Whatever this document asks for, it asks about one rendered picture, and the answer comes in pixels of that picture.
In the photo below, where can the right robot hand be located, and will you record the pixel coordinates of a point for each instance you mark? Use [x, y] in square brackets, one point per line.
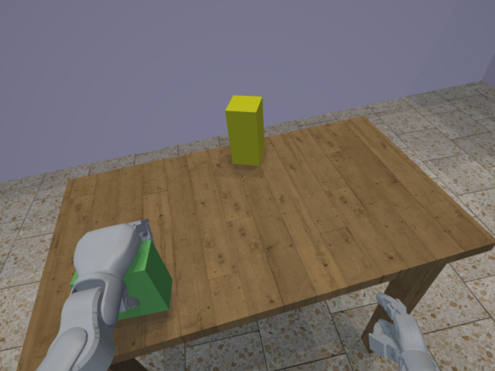
[388, 340]

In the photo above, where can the sponge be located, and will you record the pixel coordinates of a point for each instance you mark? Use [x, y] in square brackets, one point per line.
[148, 280]

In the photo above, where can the robot right forearm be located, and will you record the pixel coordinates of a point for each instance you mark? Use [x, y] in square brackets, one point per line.
[416, 360]

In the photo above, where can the table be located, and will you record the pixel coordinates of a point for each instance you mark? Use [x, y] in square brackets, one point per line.
[332, 209]

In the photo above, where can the left robot hand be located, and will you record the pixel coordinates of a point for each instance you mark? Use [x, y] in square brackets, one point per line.
[112, 250]

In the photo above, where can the robot left forearm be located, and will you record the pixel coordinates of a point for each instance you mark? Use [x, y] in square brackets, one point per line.
[85, 340]

